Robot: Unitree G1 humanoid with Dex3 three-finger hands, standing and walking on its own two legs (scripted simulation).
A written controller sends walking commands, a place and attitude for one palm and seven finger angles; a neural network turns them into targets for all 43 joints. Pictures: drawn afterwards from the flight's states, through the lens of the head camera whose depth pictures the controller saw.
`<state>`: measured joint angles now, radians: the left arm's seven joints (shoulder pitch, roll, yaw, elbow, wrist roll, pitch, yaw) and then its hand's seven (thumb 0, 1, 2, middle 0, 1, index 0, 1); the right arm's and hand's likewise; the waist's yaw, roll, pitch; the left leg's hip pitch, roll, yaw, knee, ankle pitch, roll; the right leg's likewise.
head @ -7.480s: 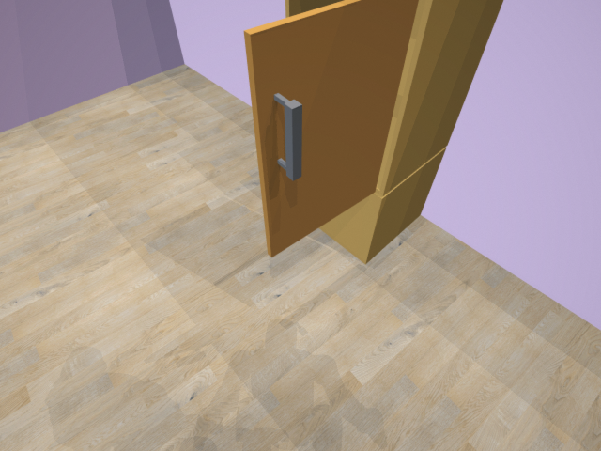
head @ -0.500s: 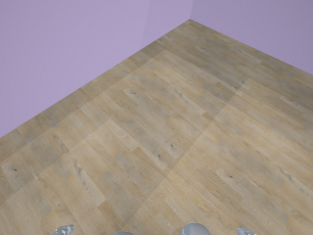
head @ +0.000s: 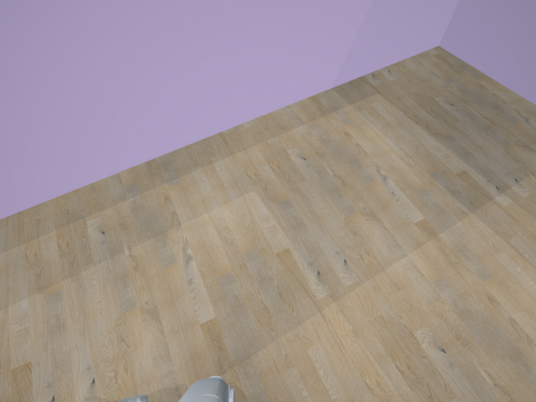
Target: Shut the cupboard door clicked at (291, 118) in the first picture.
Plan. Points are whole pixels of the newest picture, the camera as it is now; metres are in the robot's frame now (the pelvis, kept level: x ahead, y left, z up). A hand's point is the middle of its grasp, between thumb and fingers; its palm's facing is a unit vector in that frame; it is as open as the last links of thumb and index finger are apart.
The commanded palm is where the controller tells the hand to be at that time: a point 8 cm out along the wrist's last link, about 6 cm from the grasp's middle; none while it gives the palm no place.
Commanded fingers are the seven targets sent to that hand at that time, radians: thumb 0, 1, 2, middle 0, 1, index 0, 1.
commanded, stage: walk to a spot facing it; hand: left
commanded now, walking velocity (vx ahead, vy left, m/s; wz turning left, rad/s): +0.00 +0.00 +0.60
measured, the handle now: out of the picture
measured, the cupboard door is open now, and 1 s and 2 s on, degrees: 85 85 85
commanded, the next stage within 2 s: none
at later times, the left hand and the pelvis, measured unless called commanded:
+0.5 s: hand out of the picture +0.08 +0.23 -0.15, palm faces +0.26 -0.93 -0.26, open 7.4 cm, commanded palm none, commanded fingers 0.00 0.90 0.90 -0.20 -0.30 -0.20 -0.30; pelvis +0.01 -0.01 +0.00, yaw +16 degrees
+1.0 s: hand out of the picture -0.08 +0.18 -0.19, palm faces +0.60 -0.76 -0.24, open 7.4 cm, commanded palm none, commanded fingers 0.00 0.90 0.90 -0.20 -0.30 -0.20 -0.30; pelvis +0.02 -0.01 -0.02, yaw +36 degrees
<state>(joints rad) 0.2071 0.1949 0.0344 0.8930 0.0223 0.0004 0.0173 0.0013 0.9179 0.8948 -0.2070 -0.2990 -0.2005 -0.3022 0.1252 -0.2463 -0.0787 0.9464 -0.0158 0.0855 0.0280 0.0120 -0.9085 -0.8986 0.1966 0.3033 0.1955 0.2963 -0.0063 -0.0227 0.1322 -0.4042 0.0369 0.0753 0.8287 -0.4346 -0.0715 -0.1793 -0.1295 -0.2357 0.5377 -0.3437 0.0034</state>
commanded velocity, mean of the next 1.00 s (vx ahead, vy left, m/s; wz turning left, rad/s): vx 0.01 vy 0.00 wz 0.60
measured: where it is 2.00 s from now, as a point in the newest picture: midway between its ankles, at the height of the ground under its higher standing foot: (232, 389)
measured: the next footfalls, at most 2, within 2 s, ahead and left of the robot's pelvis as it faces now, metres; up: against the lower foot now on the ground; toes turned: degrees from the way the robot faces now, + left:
left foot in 0.08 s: +0.05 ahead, +0.12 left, +0.00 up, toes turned +9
right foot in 0.54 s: +0.08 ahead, -0.12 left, +0.00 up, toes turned +16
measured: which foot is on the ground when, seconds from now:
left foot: up 0.00-0.06, down 0.08-0.54, up 0.56-0.94, down 0.96-1.00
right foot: down 0.00-0.08, up 0.10-0.52, down 0.54-0.98, up 1.00-1.00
